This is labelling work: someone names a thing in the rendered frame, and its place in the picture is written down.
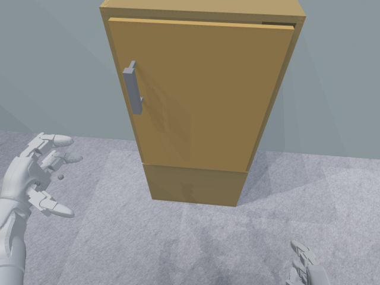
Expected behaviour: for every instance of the left robot forearm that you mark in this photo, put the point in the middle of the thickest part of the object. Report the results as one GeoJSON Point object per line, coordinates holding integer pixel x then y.
{"type": "Point", "coordinates": [13, 217]}

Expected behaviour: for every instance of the left robot hand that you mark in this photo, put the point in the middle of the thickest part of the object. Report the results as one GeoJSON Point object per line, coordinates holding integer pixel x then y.
{"type": "Point", "coordinates": [20, 177]}

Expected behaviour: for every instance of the cupboard door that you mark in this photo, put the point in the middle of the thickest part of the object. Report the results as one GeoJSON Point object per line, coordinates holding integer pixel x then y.
{"type": "Point", "coordinates": [206, 87]}

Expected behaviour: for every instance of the handle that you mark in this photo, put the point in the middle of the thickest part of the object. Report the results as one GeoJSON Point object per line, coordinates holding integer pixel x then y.
{"type": "Point", "coordinates": [132, 89]}

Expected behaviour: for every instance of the right robot hand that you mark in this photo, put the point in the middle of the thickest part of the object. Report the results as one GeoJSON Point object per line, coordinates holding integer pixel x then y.
{"type": "Point", "coordinates": [311, 272]}

